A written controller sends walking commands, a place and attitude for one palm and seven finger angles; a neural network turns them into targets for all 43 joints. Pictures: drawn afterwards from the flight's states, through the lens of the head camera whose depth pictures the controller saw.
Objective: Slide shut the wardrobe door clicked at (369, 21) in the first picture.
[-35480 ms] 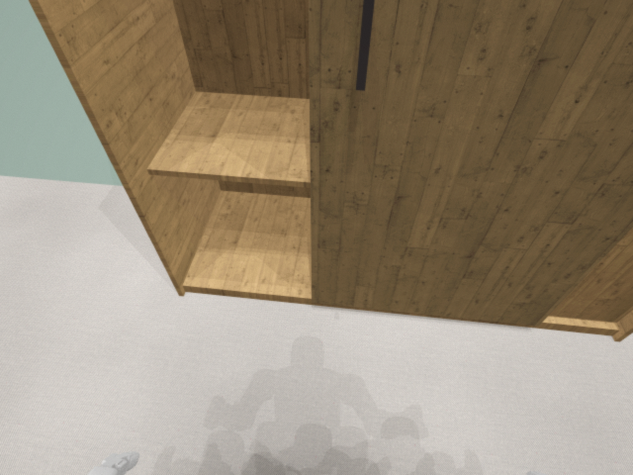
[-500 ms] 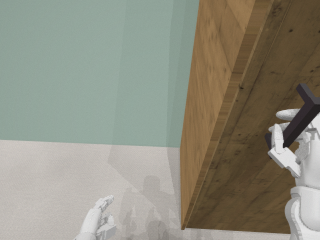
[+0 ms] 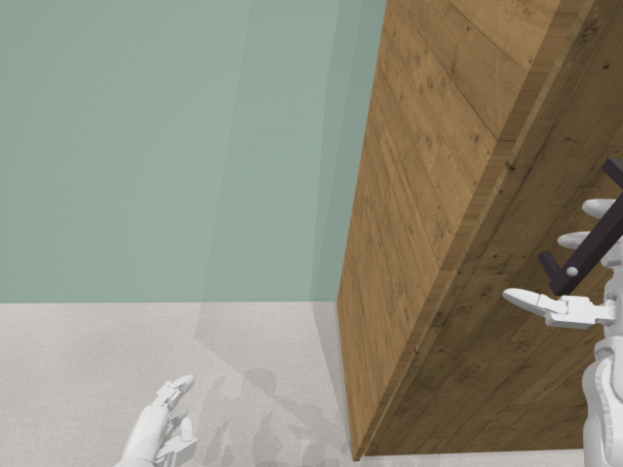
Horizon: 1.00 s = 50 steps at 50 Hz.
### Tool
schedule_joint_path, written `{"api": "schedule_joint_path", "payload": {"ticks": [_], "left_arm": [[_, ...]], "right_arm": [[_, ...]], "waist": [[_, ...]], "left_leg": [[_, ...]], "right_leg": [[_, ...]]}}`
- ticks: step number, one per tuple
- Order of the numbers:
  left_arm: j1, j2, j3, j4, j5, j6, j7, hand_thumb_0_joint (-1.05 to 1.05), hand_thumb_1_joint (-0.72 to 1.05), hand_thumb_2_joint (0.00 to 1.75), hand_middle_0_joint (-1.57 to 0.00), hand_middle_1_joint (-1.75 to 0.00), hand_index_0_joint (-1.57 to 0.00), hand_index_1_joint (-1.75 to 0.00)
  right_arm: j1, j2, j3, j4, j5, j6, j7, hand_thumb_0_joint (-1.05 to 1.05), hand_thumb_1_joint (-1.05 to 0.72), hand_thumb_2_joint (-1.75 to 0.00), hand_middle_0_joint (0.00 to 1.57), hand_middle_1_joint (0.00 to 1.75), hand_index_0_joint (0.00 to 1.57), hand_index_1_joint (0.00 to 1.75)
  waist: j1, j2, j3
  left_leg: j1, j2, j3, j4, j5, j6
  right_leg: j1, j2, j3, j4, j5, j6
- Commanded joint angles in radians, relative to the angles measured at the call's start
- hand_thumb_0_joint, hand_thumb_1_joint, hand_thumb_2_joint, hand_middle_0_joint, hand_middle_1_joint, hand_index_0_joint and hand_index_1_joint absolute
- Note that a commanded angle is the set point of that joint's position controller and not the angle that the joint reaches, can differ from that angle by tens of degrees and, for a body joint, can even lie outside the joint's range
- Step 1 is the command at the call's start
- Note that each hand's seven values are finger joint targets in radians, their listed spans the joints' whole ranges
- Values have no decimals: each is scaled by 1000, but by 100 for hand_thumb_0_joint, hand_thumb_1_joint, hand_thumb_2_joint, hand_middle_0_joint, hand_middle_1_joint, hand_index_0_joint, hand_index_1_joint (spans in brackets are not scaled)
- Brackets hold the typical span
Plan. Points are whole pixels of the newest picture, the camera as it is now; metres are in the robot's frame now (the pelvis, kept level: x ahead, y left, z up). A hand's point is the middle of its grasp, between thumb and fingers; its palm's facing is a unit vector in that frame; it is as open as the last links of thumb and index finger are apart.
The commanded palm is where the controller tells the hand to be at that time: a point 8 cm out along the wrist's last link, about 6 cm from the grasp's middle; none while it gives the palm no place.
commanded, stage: loosen the grip on the handle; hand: right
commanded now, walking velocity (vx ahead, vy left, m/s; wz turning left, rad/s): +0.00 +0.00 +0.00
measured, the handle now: (586, 232) +0.31 -0.28 +0.21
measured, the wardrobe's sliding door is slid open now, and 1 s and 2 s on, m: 0.00 0.00 0.00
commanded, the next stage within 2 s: slip the hand off the handle in 0.22 s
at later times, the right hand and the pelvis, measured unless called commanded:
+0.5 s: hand (593, 271) +0.28 -0.28 +0.19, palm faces +0.30 +0.93 -0.20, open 14.7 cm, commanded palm +0.23 -0.33 +0.20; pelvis +0.03 +0.00 +0.00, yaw -1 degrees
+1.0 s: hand out of the picture +0.28 -0.35 +0.19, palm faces +0.37 +0.91 -0.17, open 14.7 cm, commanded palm +0.20 -0.38 +0.20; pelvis +0.01 -0.03 +0.00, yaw +0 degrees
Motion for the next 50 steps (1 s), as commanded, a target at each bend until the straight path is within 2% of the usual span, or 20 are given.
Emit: {"api": "schedule_joint_path", "payload": {"ticks": [1, 2, 4, 7, 9, 11, 13, 15, 16, 17, 20, 24, 29, 33, 37, 41, 42, 45, 46, 50], "left_arm": [[-159, 125, 61, -131, -6, -76, 32, 0, 90, 90, -20, -30, -20, -30], [-167, 125, 66, -137, -7, -79, 31, 0, 90, 90, -20, -30, -20, -30], [-164, 121, 68, -126, -8, -78, 36, 0, 90, 90, -20, -30, -20, -30], [-133, 129, 69, -103, -14, -71, 42, 0, 90, 90, -20, -30, -20, -30], [-101, 134, 74, -97, -16, -71, 44, 0, 90, 90, -20, -30, -20, -30], [-78, 137, 75, -96, -22, -72, 47, 0, 90, 90, -20, -30, -20, -30], [-58, 142, 79, -93, -25, -74, 49, 0, 90, 90, -20, -30, -20, -30], [-60, 143, 82, -107, -27, -78, 55, 0, 90, 90, -20, -30, -20, -30], [-70, 142, 80, -117, -27, -80, 58, 0, 90, 90, -20, -30, -20, -30], [-65, 143, 82, -107, -25, -77, 62, 0, 90, 90, -20, -30, -20, -30], [-60, 134, 79, -116, -24, -73, 67, 0, 90, 90, -20, -30, -20, -30], [-71, 125, 73, -120, -28, -63, 70, 0, 90, 90, -20, -30, -20, -30], [-88, 122, 57, -130, -28, -64, 77, 0, 90, 90, -20, -30, -20, -30], [-85, 132, 51, -134, -25, -71, 81, 0, 90, 90, -20, -30, -20, -30], [-91, 138, 45, -129, -27, -69, 90, 0, 90, 90, -20, -30, -20, -30], [-98, 140, 43, -122, -25, -67, 100, 0, 90, 90, -20, -30, -20, -30], [-101, 138, 38, -126, -26, -67, 100, 0, 90, 90, -20, -30, -20, -30], [-96, 143, 41, -120, -28, -61, 108, 0, 90, 90, -20, -30, -20, -30], [-95, 144, 40, -125, -26, -60, 106, 0, 90, 90, -20, -30, -20, -30], [-100, 145, 46, -156, -22, -68, 92, 0, 90, 90, -20, -30, -20, -30]], "right_arm": [[-384, -264, -54, -192, 46, -150, 121, 0, 55, -20, 33, 125, 33, 125], [-358, -321, -116, -246, 62, -150, 133, 0, 55, -20, 32, 123, 32, 123], [-324, -341, -157, -237, 81, -129, 151, 0, 55, -20, 29, 120, 29, 120], [-223, -353, -227, -208, 138, -87, 190, 0, 55, -20, 25, 115, 25, 115], [-165, -330, -242, -234, 174, -70, 220, 0, 55, -20, 25, 115, 25, 115], [-125, -305, -252, -225, 212, -55, 249, 0, 55, -20, 25, 115, 25, 115], [-104, -284, -250, -233, 230, -59, 268, 0, 55, -20, 25, 115, 25, 115], [-85, -269, -237, -265, 237, -61, 276, 0, 55, -20, 25, 115, 25, 115], [-155, -331, -276, -352, 239, -66, 270, 0, 55, -20, 25, 115, 25, 115], [-172, -347, -290, -321, 230, -61, 265, 0, 55, -20, 25, 115, 25, 115], [-118, -327, -293, -296, 223, -46, 260, 0, 55, -20, 25, 115, 25, 115], [-115, -354, -334, -287, 239, -33, 258, 0, 55, -20, 25, 115, 25, 115], [-180, -334, -278, -278, 223, -21, 251, 0, 55, -20, 25, 115, 25, 115], [-221, -339, -239, -267, 193, -23, 253, 0, 55, -20, 25, 115, 25, 115], [-238, -381, -275, -224, 196, -22, 260, 0, 55, -20, 25, 115, 25, 115], [-243, -430, -336, -187, 210, -12, 263, 0, 55, -20, 25, 115, 25, 115], [-261, -410, -320, -178, 216, -9, 267, 0, 55, -20, 25, 115, 25, 115], [-260, -457, -369, -125, 228, 5, 272, 0, 55, -20, 25, 115, 25, 115], [-232, -452, -371, -117, 230, 8, 276, 0, 55, -20, 25, 115, 25, 115], [-130, -407, -331, -231, 232, -6, 295, 0, 55, -20, 25, 115, 25, 115]], "waist": [[27, 47, 18], [-3, -28, -52], [-7, -75, -109], [-3, -14, -177], [-9, 15, -227], [-6, 77, -235], [-5, 118, -225], [-11, 95, -226], [-17, 77, -257], [-9, 77, -263], [-21, 33, -236], [-24, -19, -234], [-10, -70, -190], [-1, -64, -188], [-7, -45, -172], [-23, -68, -168], [-18, -69, -164], [-20, -63, -157], [-28, -50, -153], [-40, -101, -227]], "left_leg": [[-80, 74, -197, -289, -321, -42], [-18, 89, -214, -275, -279, -38], [36, 110, -223, -237, -118, -47], [133, 151, -248, -155, 273, -86], [178, 143, -207, -94, 552, -106], [188, 135, -185, -63, 714, -133], [164, 109, -135, -47, 757, -133], [118, 88, -100, -43, 704, -116], [135, 92, -112, -46, 698, -118], [135, 87, -104, -44, 679, -111], [94, 67, -70, -42, 618, -87], [65, 44, -47, -58, 479, -57], [-10, 21, -28, -80, 292, -32], [-36, 13, -24, -82, 219, -24], [-42, 12, -21, -93, 146, -20], [-39, 9, -17, -94, 124, -14], [-45, 11, -14, -93, 113, -15], [-56, 10, -15, -97, 95, -16], [-44, 11, -16, -100, 89, -15], [-22, 7, -12, -72, 163, -9]], "right_leg": [[-62, 6, -23, -8, -87, -23], [-57, 2, -12, -6, -56, -21], [-65, -2, 1, 8, 2, -17], [-118, 3, 15, 48, 102, -5], [-109, 12, 8, 49, 188, -6], [-110, 15, 2, 55, 229, -8], [-91, 21, -3, 40, 249, -13], [-60, 25, -10, 30, 268, -18], [-40, 20, -9, 34, 279, -20], [-37, 21, -10, 27, 283, -21], [-19, 21, -10, 16, 309, -22], [0, 20, -3, 6, 303, -18], [17, 13, 13, -13, 240, -17], [28, 7, 28, -26, 201, -21], [9, 3, 42, -46, 147, -18], [7, -1, 55, -57, 132, -13], [3, 1, 56, -62, 118, -11], [-10, 1, 59, -62, 97, -11], [-22, 1, 59, -62, 94, -11], [29, 5, 53, -46, 167, -12]]}}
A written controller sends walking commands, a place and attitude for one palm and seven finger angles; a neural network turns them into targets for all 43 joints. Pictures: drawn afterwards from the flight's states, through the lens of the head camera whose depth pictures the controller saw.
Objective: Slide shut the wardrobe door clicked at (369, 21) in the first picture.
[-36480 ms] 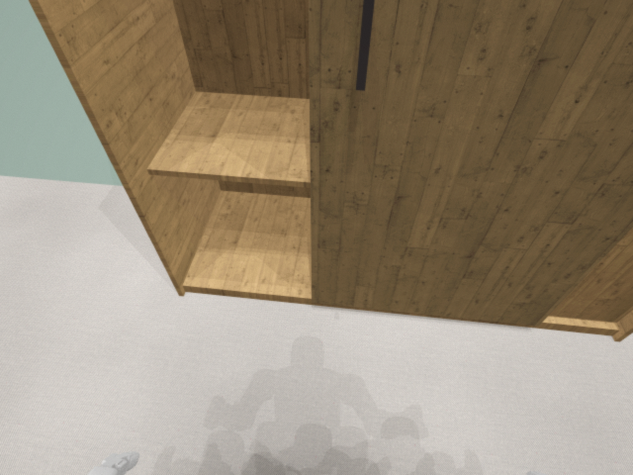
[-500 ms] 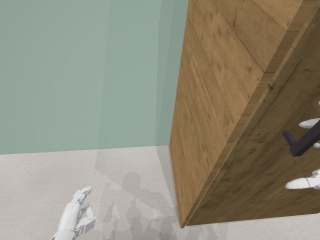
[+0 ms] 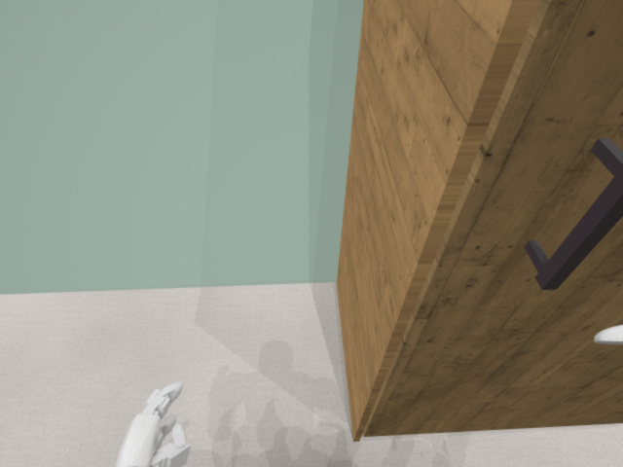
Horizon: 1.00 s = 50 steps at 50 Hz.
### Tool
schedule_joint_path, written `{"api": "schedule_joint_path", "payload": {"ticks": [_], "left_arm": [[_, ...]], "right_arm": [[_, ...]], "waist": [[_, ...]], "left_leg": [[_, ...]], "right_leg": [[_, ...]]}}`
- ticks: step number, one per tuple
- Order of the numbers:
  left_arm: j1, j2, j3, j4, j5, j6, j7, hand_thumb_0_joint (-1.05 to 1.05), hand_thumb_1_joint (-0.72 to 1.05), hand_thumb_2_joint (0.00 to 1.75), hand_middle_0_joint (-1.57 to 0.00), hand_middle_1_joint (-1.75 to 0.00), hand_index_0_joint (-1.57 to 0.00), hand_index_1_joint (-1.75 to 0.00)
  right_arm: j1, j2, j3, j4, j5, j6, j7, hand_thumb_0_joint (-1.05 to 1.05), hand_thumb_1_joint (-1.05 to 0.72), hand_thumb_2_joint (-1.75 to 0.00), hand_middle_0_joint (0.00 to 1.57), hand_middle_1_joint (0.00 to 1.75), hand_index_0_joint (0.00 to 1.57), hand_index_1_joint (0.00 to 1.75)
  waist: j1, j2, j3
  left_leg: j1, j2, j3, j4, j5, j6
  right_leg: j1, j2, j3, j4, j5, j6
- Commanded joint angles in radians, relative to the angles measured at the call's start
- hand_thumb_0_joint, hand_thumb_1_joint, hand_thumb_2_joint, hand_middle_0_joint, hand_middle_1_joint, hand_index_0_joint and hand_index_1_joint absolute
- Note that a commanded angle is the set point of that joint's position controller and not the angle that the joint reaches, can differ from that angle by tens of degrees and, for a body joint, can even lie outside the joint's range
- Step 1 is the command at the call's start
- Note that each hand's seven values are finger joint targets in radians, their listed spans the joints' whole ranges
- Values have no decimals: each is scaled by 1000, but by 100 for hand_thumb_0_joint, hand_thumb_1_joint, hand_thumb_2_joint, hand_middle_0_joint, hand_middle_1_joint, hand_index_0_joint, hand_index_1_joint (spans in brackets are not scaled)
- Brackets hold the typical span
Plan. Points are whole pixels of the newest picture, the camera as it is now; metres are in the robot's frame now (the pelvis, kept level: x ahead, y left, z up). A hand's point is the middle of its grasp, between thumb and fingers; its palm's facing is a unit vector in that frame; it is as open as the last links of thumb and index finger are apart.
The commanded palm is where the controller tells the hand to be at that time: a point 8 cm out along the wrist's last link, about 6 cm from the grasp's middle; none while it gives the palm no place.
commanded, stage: slip the hand off the handle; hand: right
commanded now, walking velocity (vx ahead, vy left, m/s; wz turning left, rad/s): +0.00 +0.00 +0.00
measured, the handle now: (575, 221) +0.31 -0.24 +0.22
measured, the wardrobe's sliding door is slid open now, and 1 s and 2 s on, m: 0.00 0.00 0.00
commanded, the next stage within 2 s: draw the hand back to the body in 0.60 s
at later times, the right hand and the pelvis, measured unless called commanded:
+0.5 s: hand out of the picture +0.16 -0.30 +0.20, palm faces +0.38 +0.90 -0.23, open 14.7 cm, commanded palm +0.10 -0.34 +0.21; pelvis +0.00 +0.00 +0.00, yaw -2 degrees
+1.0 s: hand out of the picture +0.16 -0.28 +0.18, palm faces +0.13 +0.96 -0.23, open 14.7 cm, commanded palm +0.09 -0.33 +0.20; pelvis +0.00 +0.01 +0.01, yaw -1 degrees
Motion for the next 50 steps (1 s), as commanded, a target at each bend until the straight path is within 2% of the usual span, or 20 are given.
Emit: {"api": "schedule_joint_path", "payload": {"ticks": [1, 7, 10, 11, 15, 20, 22, 26, 31, 34, 36, 37, 38, 39, 40, 41, 42, 46, 47, 50], "left_arm": [[-111, 139, 59, -189, 11, -69, -2, 0, 90, 90, -20, -30, -20, -30], [-108, 141, 61, -194, 17, -88, -10, 0, 90, 90, -20, -30, -20, -30], [-111, 135, 62, -192, 16, -93, -11, 0, 90, 90, -20, -30, -20, -30], [-108, 136, 59, -184, 18, -91, -9, 0, 90, 90, -20, -30, -20, -30], [-115, 122, 54, -193, 13, -99, -9, 0, 90, 90, -20, -30, -20, -30], [-104, 125, 51, -187, 10, -111, 3, 0, 90, 90, -20, -30, -20, -30], [-106, 126, 47, -189, 7, -119, 5, 0, 90, 90, -20, -30, -20, -30], [-119, 124, 47, -187, 5, -136, 11, 0, 90, 90, -20, -30, -20, -30], [-132, 115, 41, -187, -2, -150, 17, 0, 90, 90, -20, -30, -20, -30], [-133, 111, 36, -187, -6, -160, 22, 0, 90, 90, -20, -30, -20, -30], [-131, 114, 38, -180, -9, -163, 26, 0, 90, 90, -20, -30, -20, -30], [-119, 126, 38, -190, -39, -159, 29, 0, 90, 90, -20, -30, -20, -30], [-140, 118, 33, -232, -51, -155, 32, 0, 90, 90, -20, -30, -20, -30], [-140, 123, 35, -237, -49, -153, 41, 0, 90, 90, -20, -30, -20, -30], [-147, 123, 33, -240, -50, -158, 45, 0, 90, 90, -20, -30, -20, -30], [-154, 125, 32, -244, -55, -163, 48, 0, 90, 90, -20, -30, -20, -30], [-146, 131, 30, -244, -62, -166, 47, 0, 90, 90, -20, -30, -20, -30], [-159, 138, 22, -253, -74, -194, 47, 0, 90, 90, -20, -30, -20, -30], [-152, 137, 18, -250, -78, -199, 45, 0, 90, 90, -20, -30, -20, -30], [-145, 138, 15, -246, -82, -209, 37, 0, 90, 90, -20, -30, -20, -30]], "right_arm": [[-87, -212, -70, -298, 13, -66, -3, 0, 55, -20, 25, 115, 25, 115], [27, -186, -60, -486, 23, -95, -21, 0, 55, -20, 25, 115, 25, 115], [164, -184, -104, -530, 42, -79, -32, 0, 55, -20, 25, 115, 25, 115], [171, -184, -107, -522, 43, -67, -36, 0, 55, -20, 25, 115, 25, 115], [234, -156, -108, -569, 64, -43, -38, 0, 55, -20, 25, 115, 25, 115], [242, -149, -88, -577, 77, -39, -3, 0, 55, -20, 25, 115, 25, 115], [231, -143, -68, -605, 80, -51, 17, 0, 55, -20, 25, 115, 25, 115], [277, -171, -104, -606, 92, -66, 39, 0, 55, -20, 25, 115, 25, 115], [295, -206, -162, -600, 115, -68, 48, 0, 55, -20, 25, 115, 25, 115], [282, -183, -153, -582, 134, -64, 55, 0, 55, -20, 25, 115, 25, 115], [289, -190, -162, -548, 140, -53, 60, 0, 55, -20, 25, 115, 25, 115], [386, -253, -119, -426, 77, 93, 96, 0, 55, -20, 25, 115, 25, 115], [343, -229, -101, -569, 87, 151, 113, 0, 55, -20, 25, 115, 25, 115], [295, -261, -113, -599, 87, 189, 114, 0, 55, -20, 25, 115, 25, 115], [294, -251, -101, -605, 86, 223, 120, 0, 55, -20, 25, 115, 25, 115], [316, -249, -105, -592, 92, 261, 122, 0, 55, -20, 25, 115, 25, 115], [315, -266, -116, -602, 101, 294, 134, 0, 55, -20, 25, 115, 25, 115], [333, -332, -202, -603, 150, 363, 172, 0, 55, -20, 25, 115, 25, 115], [322, -319, -204, -582, 170, 366, 185, 0, 55, -20, 25, 115, 25, 115], [335, -324, -242, -505, 206, 378, 214, 0, 55, -20, 25, 115, 25, 115]], "waist": [[-40, -111, -238], [-39, -78, -200], [-56, -97, -168], [-54, -85, -134], [-57, -133, -106], [-40, -87, -86], [-34, -101, -102], [-52, -63, -114], [-69, -94, -100], [-64, -120, -75], [-63, -104, -64], [-66, -159, -87], [-66, -186, -106], [-61, -167, -114], [-62, -164, -108], [-59, -99, -107], [-57, -106, -119], [-67, -49, -110], [-57, -33, -96], [-63, -82, -57]], "left_leg": [[56, -6, -15, -64, 185, 24], [40, -15, 2, -53, 211, 23], [37, -14, 12, -51, 211, 24], [33, -12, 11, -60, 208, 24], [12, -15, 16, -65, 163, 27], [-10, -20, 9, -80, 133, 24], [-9, -17, 3, -82, 136, 24], [6, -21, 0, -88, 114, 24], [16, -19, -4, -95, 84, 29], [-3, -19, -7, -101, 60, 28], [-2, -18, -15, -109, 48, 27], [26, -8, -36, -123, 39, 30], [48, -3, -33, -137, 60, 25], [54, -4, -33, -139, 73, 23], [66, -5, -29, -142, 87, 23], [79, -5, -39, -154, 88, 19], [87, -7, -37, -161, 111, 17], [126, -19, -33, -180, 155, 14], [116, -21, -28, -182, 162, 13], [92, -30, -24, -192, 164, 14]], "right_leg": [[136, -8, 51, -101, 226, 17], [147, -15, 67, -107, 256, 23], [138, -15, 70, -112, 259, 38], [122, -13, 69, -111, 251, 37], [120, -10, 78, -121, 208, 50], [115, -7, 82, -110, 169, 43], [125, -1, 79, -99, 170, 37], [110, 0, 82, -93, 147, 31], [87, 2, 83, -90, 125, 35], [79, 6, 83, -88, 100, 35], [64, 3, 81, -77, 95, 33], [74, -13, 82, -125, 52, 31], [98, -5, 78, -134, 73, 24], [107, -4, 78, -131, 93, 22], [117, -5, 79, -131, 114, 19], [111, -11, 84, -125, 125, 14], [133, -14, 81, -129, 148, 12], [157, -17, 89, -135, 188, 10], [163, -17, 93, -141, 190, 10], [173, -12, 92, -149, 185, 13]]}}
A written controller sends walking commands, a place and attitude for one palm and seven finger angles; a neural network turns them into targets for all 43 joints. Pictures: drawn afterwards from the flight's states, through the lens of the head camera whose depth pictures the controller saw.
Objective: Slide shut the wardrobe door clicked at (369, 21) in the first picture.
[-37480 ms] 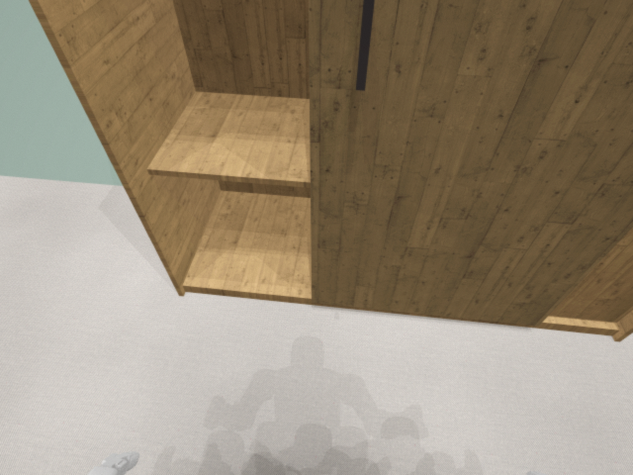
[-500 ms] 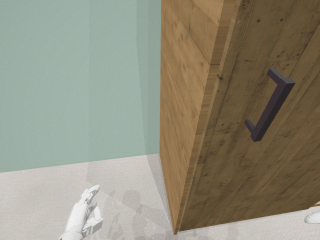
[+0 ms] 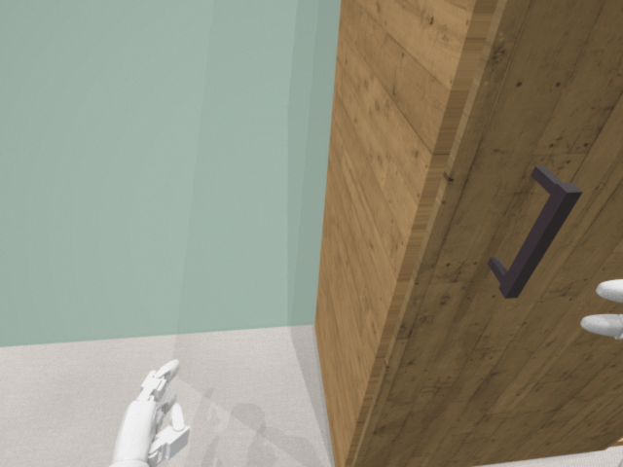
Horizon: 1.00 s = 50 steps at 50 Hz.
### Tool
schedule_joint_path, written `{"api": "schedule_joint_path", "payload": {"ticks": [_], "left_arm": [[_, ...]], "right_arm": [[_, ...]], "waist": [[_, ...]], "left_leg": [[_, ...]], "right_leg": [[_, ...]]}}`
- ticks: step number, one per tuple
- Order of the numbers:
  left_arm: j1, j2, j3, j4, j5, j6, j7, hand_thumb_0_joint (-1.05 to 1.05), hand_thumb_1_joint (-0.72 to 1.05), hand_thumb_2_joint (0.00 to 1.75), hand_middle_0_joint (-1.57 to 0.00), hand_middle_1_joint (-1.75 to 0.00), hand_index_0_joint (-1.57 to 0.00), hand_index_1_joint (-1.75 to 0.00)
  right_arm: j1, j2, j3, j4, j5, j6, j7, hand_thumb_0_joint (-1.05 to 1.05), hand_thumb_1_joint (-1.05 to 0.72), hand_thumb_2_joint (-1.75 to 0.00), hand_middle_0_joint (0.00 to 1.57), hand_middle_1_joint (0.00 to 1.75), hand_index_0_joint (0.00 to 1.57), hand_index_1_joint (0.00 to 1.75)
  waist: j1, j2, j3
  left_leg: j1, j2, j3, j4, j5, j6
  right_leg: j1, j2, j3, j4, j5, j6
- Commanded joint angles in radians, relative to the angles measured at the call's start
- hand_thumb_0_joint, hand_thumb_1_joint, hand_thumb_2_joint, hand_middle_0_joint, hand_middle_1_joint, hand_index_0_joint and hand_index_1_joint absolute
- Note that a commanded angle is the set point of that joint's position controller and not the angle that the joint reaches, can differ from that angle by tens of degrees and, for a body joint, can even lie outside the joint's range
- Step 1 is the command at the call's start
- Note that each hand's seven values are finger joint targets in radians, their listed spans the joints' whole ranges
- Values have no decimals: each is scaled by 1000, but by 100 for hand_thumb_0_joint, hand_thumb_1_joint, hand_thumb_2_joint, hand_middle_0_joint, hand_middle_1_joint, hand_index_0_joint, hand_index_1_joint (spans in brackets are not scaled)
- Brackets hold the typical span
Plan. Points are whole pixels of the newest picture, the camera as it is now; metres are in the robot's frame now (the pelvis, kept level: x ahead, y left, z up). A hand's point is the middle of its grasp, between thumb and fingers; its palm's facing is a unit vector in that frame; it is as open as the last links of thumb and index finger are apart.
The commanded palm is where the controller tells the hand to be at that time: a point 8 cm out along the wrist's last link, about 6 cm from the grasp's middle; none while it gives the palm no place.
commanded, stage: draw the hand back to the body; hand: right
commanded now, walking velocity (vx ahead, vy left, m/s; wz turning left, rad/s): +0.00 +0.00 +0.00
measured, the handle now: (525, 235) +0.31 -0.25 +0.21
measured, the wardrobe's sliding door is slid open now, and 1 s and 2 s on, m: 0.00 0.00 0.00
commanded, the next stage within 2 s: step back with the hand held close in 1.30 s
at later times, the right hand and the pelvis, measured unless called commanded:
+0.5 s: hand out of the picture +0.17 -0.29 +0.17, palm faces +0.48 +0.76 -0.44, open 12.9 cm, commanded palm +0.12 -0.32 +0.19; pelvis +0.00 +0.00 +0.00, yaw +1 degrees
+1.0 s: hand (570, 317) +0.22 -0.27 +0.17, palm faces +0.43 +0.82 -0.38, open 8.1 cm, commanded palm +0.17 -0.31 +0.19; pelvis +0.02 -0.01 +0.01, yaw +2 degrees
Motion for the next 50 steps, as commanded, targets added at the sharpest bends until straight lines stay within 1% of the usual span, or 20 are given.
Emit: {"api": "schedule_joint_path", "payload": {"ticks": [1, 4, 7, 10, 11, 12, 13, 14, 16, 17, 20, 27, 33, 35, 37, 38, 40, 42, 46, 50], "left_arm": [[-167, 123, 44, -181, -7, -85, -1, 0, 90, 90, -20, -30, -20, -30], [-164, 129, 44, -182, -7, -93, -10, 0, 90, 90, -20, -30, -20, -30], [-162, 131, 47, -190, -6, -98, -22, 0, 90, 90, -20, -30, -20, -30], [-162, 128, 50, -198, 2, -110, -24, 0, 90, 90, -20, -30, -20, -30], [-168, 127, 51, -197, 5, -113, -24, 0, 90, 90, -20, -30, -20, -30], [-166, 106, 81, -203, 69, -111, -54, 0, 90, 90, -20, -30, -20, -30], [-150, 101, 81, -172, 74, -114, -60, 0, 90, 90, -20, -30, -20, -30], [-140, 98, 82, -169, 72, -102, -65, 0, 90, 90, -20, -30, -20, -30], [-141, 91, 92, -152, 69, -66, -64, 0, 90, 90, -20, -30, -20, -30], [-139, 84, 96, -156, 72, -64, -62, 0, 90, 90, -20, -30, -20, -30], [-130, 79, 100, -140, 81, -51, -57, 0, 90, 90, -20, -30, -20, -30], [-129, 94, 118, -115, 87, 0, -48, 0, 90, 90, -20, -30, -20, -30], [-139, 93, 115, -114, 96, 20, -53, 0, 90, 90, -20, -30, -20, -30], [-138, 88, 113, -115, 95, 27, -58, 0, 90, 90, -20, -30, -20, -30], [-139, 83, 114, -119, 96, 38, -61, 0, 90, 90, -20, -30, -20, -30], [-139, 83, 115, -119, 95, 46, -62, 0, 90, 90, -20, -30, -20, -30], [-135, 79, 114, -115, 94, 61, -67, 0, 90, 90, -20, -30, -20, -30], [-133, 80, 114, -115, 95, 78, -71, 0, 90, 90, -20, -30, -20, -30], [-130, 85, 118, -117, 98, 99, -76, 0, 90, 90, -20, -30, -20, -30], [-142, 83, 118, -131, 101, 108, -77, 0, 90, 90, -20, -30, -20, -30]], "right_arm": [[-146, -250, -214, -90, 65, -35, 17, 0, 55, -20, 25, 115, 25, 115], [-173, -211, -164, -63, 68, -15, 32, 0, 55, -20, 25, 115, 25, 115], [-177, -167, -89, -96, 37, 3, 40, 0, 51, -22, 25, 113, 25, 113], [-218, -190, -74, -182, 6, -12, 27, 0, 41, -27, 25, 107, 25, 107], [-218, -202, -86, -206, 1, -26, 16, 0, 37, -29, 24, 104, 24, 104], [-220, -281, -115, -418, -227, -146, -247, 0, 33, -31, 24, 102, 24, 102], [-38, -122, -48, -274, -238, -174, -351, 0, 30, -32, 24, 100, 24, 100], [48, -48, 0, -246, -248, -181, -391, 0, 26, -34, 24, 98, 24, 98], [22, -126, -63, -324, -293, -236, -466, 0, 19, -37, 24, 94, 24, 94], [32, -121, -57, -368, -307, -263, -490, 0, 15, -39, 24, 92, 24, 92], [24, -98, -28, -374, -341, -309, -539, 0, 4, -44, 23, 85, 23, 85], [14, 1, 93, -260, -374, -319, -569, 0, -21, -57, 22, 70, 22, 70], [-24, -26, 92, -311, -395, -330, -575, 0, -43, -67, 22, 58, 22, 58], [-28, -23, 96, -325, -398, -330, -574, 0, -50, -71, 21, 53, 21, 53], [-8, -25, 86, -308, -394, -327, -571, 0, -57, -74, 21, 49, 21, 49], [-7, -27, 82, -302, -396, -324, -569, 0, -61, -76, 21, 47, 21, 47], [-19, -13, 92, -287, -395, -321, -564, 0, -68, -80, 21, 43, 21, 43], [-38, 11, 113, -258, -392, -315, -557, 0, -75, -83, 21, 38, 21, 38], [-96, 21, 135, -250, -398, -311, -554, 0, -90, -90, 20, 30, 20, 30], [-72, 4, 121, -283, -393, -313, -554, 0, -90, -90, 20, 30, 20, 30]], "waist": [[-6, -83, 32], [4, -105, 55], [17, -55, 48], [16, -37, 27], [15, -23, 29], [-21, -40, 99], [7, 8, 127], [8, 59, 120], [0, -46, 74], [1, -108, 26], [7, -160, -1], [37, 63, 49], [14, -26, -13], [11, -31, -13], [10, 16, -10], [8, -12, -7], [13, -39, 18], [23, -14, 48], [29, -31, 18], [18, -42, -31]], "left_leg": [[-62, 2, -73, -129, 129, -3], [-76, 10, -83, -138, 108, -7], [-78, 20, -106, -142, 126, -23], [-73, 3, -65, -137, 118, -11], [-62, 8, -81, -143, 112, -13], [-44, 11, -70, -184, 111, 14], [-69, 20, -59, -179, 100, 20], [-61, 23, -47, -158, 87, 18], [-42, 34, -72, -176, 68, 18], [-11, 41, -76, -164, 80, 19], [-5, 46, -70, -156, 99, 18], [-19, 43, -48, -135, 122, 2], [44, 49, -43, -104, 233, 10], [55, 47, -40, -99, 269, 11], [69, 45, -38, -104, 302, 9], [65, 44, -42, -109, 312, 9], [56, 44, -42, -120, 312, 9], [51, 42, -41, -131, 302, 7], [56, 41, -43, -142, 303, 5], [87, 40, -46, -146, 304, 5]], "right_leg": [[40, 2, 63, -107, 167, 6], [46, 4, 64, -116, 141, 5], [54, -2, 69, -111, 143, -3], [82, 4, 63, -132, 153, -13], [72, 1, 64, -122, 155, -12], [-12, 3, 29, -119, 189, -2], [-17, -1, 8, -119, 158, 11], [-18, -7, 13, -125, 130, 14], [5, -1, -8, -127, 101, 11], [29, 0, -13, -132, 106, 10], [66, 1, -12, -146, 119, 4], [84, -16, 13, -179, 161, -14], [124, -13, 20, -201, 305, 1], [140, -20, 28, -204, 393, 18], [137, -23, 21, -201, 431, 21], [146, -23, 15, -201, 447, 23], [151, -27, 12, -206, 463, 32], [143, -32, 12, -214, 453, 33], [177, -34, 12, -220, 473, 33], [196, -27, 9, -228, 450, 26]]}}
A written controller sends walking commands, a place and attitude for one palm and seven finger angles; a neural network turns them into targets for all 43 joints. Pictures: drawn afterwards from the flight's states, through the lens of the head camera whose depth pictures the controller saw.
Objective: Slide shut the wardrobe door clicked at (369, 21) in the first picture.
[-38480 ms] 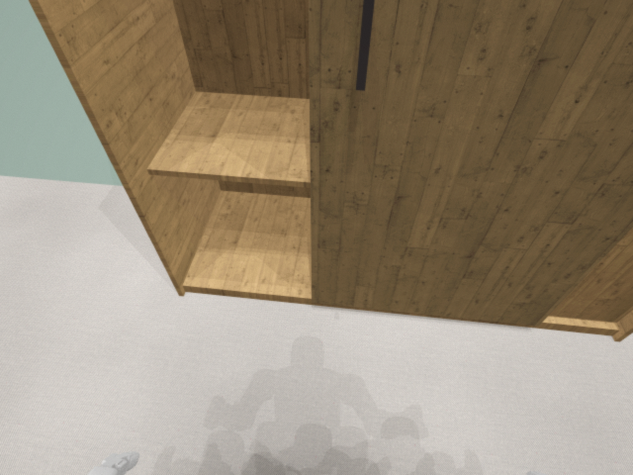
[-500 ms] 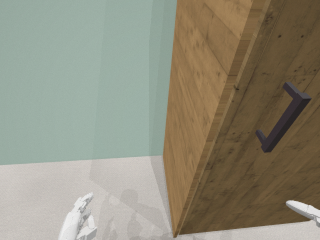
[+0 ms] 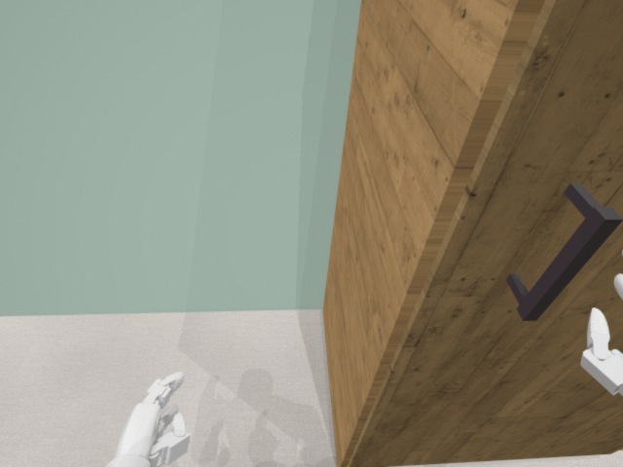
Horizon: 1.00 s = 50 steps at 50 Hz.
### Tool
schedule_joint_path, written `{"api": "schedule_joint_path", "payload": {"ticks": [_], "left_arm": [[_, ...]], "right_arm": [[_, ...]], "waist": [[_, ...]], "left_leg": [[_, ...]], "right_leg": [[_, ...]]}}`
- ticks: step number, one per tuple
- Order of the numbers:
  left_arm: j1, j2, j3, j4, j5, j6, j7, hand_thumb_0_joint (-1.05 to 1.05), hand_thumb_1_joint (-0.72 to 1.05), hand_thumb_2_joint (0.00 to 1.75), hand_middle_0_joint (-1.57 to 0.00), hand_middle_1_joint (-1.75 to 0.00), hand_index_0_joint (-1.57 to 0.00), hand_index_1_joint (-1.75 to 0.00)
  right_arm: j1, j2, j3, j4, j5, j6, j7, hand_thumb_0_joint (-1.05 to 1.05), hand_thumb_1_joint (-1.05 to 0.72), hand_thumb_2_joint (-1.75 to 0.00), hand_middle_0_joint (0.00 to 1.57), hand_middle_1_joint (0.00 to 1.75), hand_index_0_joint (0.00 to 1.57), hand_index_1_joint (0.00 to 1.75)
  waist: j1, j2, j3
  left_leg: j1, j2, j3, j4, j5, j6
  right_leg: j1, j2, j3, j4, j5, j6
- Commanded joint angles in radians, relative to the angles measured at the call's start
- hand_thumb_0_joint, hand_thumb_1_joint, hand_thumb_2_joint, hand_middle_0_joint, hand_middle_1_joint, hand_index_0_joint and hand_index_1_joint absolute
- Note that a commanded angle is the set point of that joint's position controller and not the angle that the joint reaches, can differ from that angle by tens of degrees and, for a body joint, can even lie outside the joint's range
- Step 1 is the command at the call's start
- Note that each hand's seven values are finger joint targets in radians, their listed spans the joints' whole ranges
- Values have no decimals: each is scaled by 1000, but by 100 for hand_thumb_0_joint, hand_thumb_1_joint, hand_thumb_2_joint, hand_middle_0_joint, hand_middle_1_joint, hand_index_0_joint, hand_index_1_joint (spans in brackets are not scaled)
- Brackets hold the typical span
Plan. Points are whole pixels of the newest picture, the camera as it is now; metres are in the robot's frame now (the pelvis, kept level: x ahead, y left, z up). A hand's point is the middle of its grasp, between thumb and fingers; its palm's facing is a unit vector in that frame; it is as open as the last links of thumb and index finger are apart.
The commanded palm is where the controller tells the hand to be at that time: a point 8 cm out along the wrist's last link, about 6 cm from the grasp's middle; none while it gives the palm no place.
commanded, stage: draw the hand back to the body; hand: right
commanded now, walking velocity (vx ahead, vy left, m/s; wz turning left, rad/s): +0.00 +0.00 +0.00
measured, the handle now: (552, 257) +0.28 -0.24 +0.20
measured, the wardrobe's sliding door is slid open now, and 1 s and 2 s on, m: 0.00 0.00 0.00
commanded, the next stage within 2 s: step back with the hand held close in 0.30 s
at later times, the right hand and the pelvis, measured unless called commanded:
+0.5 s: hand (600, 370) +0.18 -0.25 +0.16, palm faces +0.47 +0.80 -0.39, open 7.4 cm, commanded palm +0.12 -0.28 +0.18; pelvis -0.02 +0.02 +0.00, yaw +0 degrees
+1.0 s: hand out of the picture +0.12 -0.28 +0.16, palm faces +0.41 +0.77 -0.49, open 7.4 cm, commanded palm +0.06 -0.32 +0.18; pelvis -0.08 -0.02 -0.01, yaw +1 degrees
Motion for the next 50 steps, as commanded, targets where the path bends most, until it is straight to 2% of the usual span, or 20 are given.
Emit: {"api": "schedule_joint_path", "payload": {"ticks": [1, 4, 7, 8, 10, 15, 17, 20, 21, 22, 23, 24, 25, 27, 31, 36, 41, 45, 48, 50], "left_arm": [[-101, 108, 44, -158, 5, -44, 9, 0, 90, 90, -20, -30, -20, -30], [-114, 104, 42, -163, 5, -39, 13, 0, 90, 90, -20, -30, -20, -30], [-123, 104, 39, -156, 3, -33, 17, 0, 90, 90, -20, -30, -20, -30], [-121, 103, 39, -155, 3, -33, 18, 0, 90, 90, -20, -30, -20, -30], [-122, 101, 38, -151, 4, -33, 20, 0, 90, 90, -20, -30, -20, -30], [-131, 101, 39, -151, 5, -33, 21, 0, 90, 90, -20, -30, -20, -30], [-139, 103, 39, -152, 5, -31, 22, 0, 90, 90, -20, -30, -20, -30], [-143, 99, 40, -149, 5, -36, 25, 0, 90, 90, -20, -30, -20, -30], [-141, 100, 40, -142, 3, -33, 27, 0, 90, 90, -20, -30, -20, -30], [-134, 124, 37, -188, -3, -17, 20, 0, 90, 90, -20, -30, -20, -30], [-126, 107, 33, -153, 4, -3, 20, 0, 90, 90, -20, -30, -20, -30], [-126, 106, 35, -158, 9, 8, 16, 0, 90, 90, -20, -30, -20, -30], [-112, 111, 39, -166, 9, 17, 11, 0, 90, 90, -20, -30, -20, -30], [-111, 116, 48, -174, 10, 36, 11, 0, 90, 90, -20, -30, -20, -30], [-110, 130, 60, -205, 5, 65, 14, 0, 90, 90, -20, -30, -20, -30], [-115, 127, 65, -242, -1, 89, 26, 0, 90, 90, -20, -30, -20, -30], [-108, 134, 70, -250, -1, 84, 32, 0, 90, 90, -20, -30, -20, -30], [-96, 144, 70, -248, -4, 63, 30, 0, 90, 90, -20, -30, -20, -30], [-93, 147, 71, -244, -7, 45, 33, 0, 90, 90, -20, -30, -20, -30], [-83, 147, 73, -237, -6, 33, 34, 0, 90, 90, -20, -30, -20, -30]], "right_arm": [[-67, -189, -117, -245, 0, -62, -17, 0, -90, -90, 20, 30, 20, 30], [-65, -193, -124, -237, 5, -60, -16, 0, -90, -90, 20, 30, 20, 30], [-96, -187, -115, -218, 3, -59, -15, 0, -90, -90, 20, 30, 20, 30], [-93, -186, -116, -213, 4, -59, -15, 0, -90, -90, 20, 30, 20, 30], [-94, -183, -114, -203, 3, -61, -15, 0, -90, -90, 20, 30, 20, 30], [-91, -181, -110, -190, 8, -65, -11, 0, -90, -90, 20, 30, 20, 30], [-101, -183, -108, -183, 10, -66, -8, 0, -90, -90, 20, 30, 20, 30], [-103, -191, -117, -189, 11, -74, -8, 0, -90, -90, 20, 30, 20, 30], [-132, -219, -140, -185, 10, -73, -12, 0, -90, -90, 20, 30, 20, 30], [-286, -350, -265, -310, 5, -127, -22, 0, -90, -90, 20, 30, 20, 30], [-170, -265, -208, -196, 5, -136, -15, 0, -90, -90, 20, 30, 20, 30], [-110, -224, -164, -170, -3, -134, -10, 0, -90, -90, 20, 30, 20, 30], [-78, -201, -145, -150, -7, -133, -9, 0, -90, -90, 20, 30, 20, 30], [-35, -190, -137, -148, -9, -144, -8, 0, -90, -90, 20, 30, 20, 30], [37, -221, -171, -195, -7, -156, -18, 0, -90, -90, 20, 30, 20, 30], [78, -280, -235, -272, -4, -170, -29, 0, -90, -90, 20, 30, 20, 30], [110, -267, -243, -283, -6, -184, -35, 0, -90, -90, 20, 30, 20, 30], [92, -226, -223, -265, -23, -195, -37, 0, -90, -90, 20, 30, 20, 30], [54, -216, -221, -247, -36, -206, -37, 0, -90, -90, 20, 30, 20, 30], [28, -209, -218, -233, -45, -213, -38, 0, -90, -90, 20, 30, 20, 30]], "waist": [[-7, -42, -126], [-8, -7, -106], [2, -13, -42], [0, -41, -45], [-1, -40, -42], [-4, -8, -45], [-3, 25, -29], [-6, -5, -36], [-3, -21, -30], [31, -5, 50], [40, 43, 43], [40, 62, 44], [41, 78, 23], [42, 33, -29], [39, -12, -131], [35, 12, -180], [35, -60, -155], [40, -95, -88], [45, -76, -42], [47, -46, -23]], "left_leg": [[19, 4, 1, -43, 278, 31], [10, 2, 0, -56, 276, 28], [-14, 0, -4, -77, 242, 29], [-11, 2, -5, -78, 227, 30], [-12, 1, -2, -80, 219, 29], [-9, 1, -9, -95, 199, 26], [-16, 2, -15, -113, 175, 24], [-11, 5, -20, -119, 170, 23], [-13, 4, -26, -128, 162, 26], [-114, 60, -160, -205, 201, 27], [-141, 90, -179, -217, 206, 36], [-157, 103, -184, -217, 241, 38], [-153, 111, -178, -210, 246, 39], [-130, 107, -152, -173, 323, 30], [-60, 67, -89, -87, 426, 8], [-8, 39, -69, -20, 447, 0], [29, 17, -73, 34, 373, -6], [105, -3, -78, 112, 270, -5], [119, -5, -92, 150, 185, -7], [108, -3, -105, 150, 112, -5]], "right_leg": [[70, -61, 59, -68, 401, 47], [58, -54, 48, -73, 348, 32], [37, -48, 42, -81, 280, 27], [39, -47, 43, -85, 267, 26], [42, -45, 42, -88, 258, 24], [48, -40, 37, -91, 222, 14], [42, -37, 34, -91, 197, 10], [53, -33, 29, -92, 190, 6], [50, -33, 26, -91, 183, 8], [-19, -43, 47, -58, 105, -10], [0, -37, 58, -26, 98, -11], [11, -38, 55, -13, 117, -10], [9, -39, 53, -5, 133, -4], [29, -52, 44, -20, 200, -2], [44, -83, 54, -60, 376, -2], [-9, -100, 84, -78, 425, -6], [-142, -123, 108, -118, 279, -23], [-364, -153, 153, -194, -49, -50], [-497, -171, 183, -225, -295, -74], [-548, -171, 197, -216, -382, -81]]}}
